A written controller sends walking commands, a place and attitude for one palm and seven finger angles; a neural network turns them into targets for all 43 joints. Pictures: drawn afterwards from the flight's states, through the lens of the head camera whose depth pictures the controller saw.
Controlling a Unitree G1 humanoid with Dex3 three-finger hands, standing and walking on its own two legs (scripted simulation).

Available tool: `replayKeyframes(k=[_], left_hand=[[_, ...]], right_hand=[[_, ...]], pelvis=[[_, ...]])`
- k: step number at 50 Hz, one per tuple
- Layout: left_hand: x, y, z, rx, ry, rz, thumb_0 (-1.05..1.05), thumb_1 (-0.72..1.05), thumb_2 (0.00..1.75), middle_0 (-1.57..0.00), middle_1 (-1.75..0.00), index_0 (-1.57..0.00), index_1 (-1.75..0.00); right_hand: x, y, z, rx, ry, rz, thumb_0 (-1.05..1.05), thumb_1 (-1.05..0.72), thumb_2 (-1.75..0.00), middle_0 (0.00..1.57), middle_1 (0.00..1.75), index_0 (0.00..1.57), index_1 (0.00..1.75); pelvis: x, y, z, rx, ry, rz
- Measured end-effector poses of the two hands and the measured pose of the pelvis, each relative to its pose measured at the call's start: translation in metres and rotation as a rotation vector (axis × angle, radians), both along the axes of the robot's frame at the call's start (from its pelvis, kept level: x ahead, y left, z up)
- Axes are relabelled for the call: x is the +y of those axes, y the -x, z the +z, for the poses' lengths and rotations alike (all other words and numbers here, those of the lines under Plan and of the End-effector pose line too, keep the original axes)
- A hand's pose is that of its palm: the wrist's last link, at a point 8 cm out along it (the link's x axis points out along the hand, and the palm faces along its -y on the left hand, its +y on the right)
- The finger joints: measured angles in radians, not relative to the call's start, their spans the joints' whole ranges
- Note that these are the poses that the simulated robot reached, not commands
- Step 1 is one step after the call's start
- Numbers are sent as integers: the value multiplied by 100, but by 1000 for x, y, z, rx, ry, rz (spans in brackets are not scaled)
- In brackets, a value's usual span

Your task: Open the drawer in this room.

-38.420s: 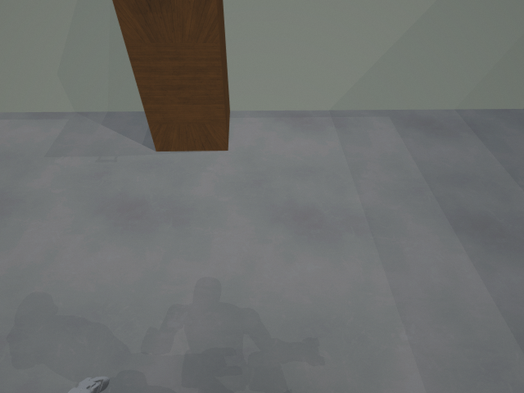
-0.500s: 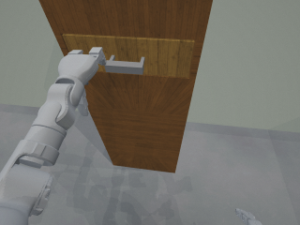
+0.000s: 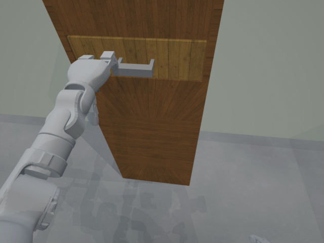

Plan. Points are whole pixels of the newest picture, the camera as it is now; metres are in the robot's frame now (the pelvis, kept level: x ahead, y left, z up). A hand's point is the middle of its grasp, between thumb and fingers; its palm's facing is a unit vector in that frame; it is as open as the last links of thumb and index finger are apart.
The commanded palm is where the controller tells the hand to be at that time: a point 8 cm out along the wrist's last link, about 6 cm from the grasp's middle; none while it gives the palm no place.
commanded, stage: lift the fingers back up to retry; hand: left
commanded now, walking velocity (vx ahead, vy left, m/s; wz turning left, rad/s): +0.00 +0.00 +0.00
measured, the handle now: (134, 65) +0.55 +0.13 +0.15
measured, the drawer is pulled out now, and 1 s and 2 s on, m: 0.00 0.00 0.00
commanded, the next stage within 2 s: re-aim the fingers above the handle in 0.82 s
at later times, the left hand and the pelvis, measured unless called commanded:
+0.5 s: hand (104, 65) +0.45 +0.18 +0.21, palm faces +0.10 +0.02 -0.99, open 13.9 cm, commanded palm +0.42 +0.17 +0.25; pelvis -0.01 -0.02 +0.01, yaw -3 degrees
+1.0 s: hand (108, 66) +0.45 +0.17 +0.21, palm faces +0.07 +0.01 -1.00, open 13.8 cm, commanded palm +0.41 +0.16 +0.27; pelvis +0.00 -0.01 +0.01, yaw -3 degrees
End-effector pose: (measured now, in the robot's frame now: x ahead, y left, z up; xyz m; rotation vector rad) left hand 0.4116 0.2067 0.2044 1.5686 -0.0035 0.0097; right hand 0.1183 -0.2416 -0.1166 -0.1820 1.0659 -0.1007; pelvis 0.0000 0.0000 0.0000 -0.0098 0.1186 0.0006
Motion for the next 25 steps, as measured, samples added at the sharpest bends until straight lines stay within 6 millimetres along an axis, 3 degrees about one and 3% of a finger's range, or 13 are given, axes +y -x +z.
replayKeyframes(k=[10, 15, 21, 25], left_hand=[[-41, 3, -10, -8, 10, -132, 0, -49, 30, -32, -120, -22, -118], [-61, 0, 9, -78, 18, -171, 0, -49, 30, -32, -120, -28, -119], [-47, -12, 48, -142, 3, -28, 0, -49, 30, -32, -120, -31, -120], [-34, -11, 60, -92, -19, 69, 0, -49, 30, -31, -120, -32, -120]], right_hand=[[-19, 17, 3, -14, 16, -63, 1, -91, -90, 20, 30, 20, 30], [-20, 23, 2, -36, -8, -101, 1, -91, -90, 20, 30, 20, 30], [-22, 29, -1, -32, -41, -123, 1, -91, -90, 20, 30, 20, 30], [-29, 28, 0, -37, -44, -127, 1, -91, -90, 20, 30, 20, 30]], pelvis=[[-7, 8, 2, -13, -4, -24], [-11, 9, 5, -27, -9, -44], [-18, 11, 9, -38, -17, -62], [-22, 10, 11, -45, -20, -63]])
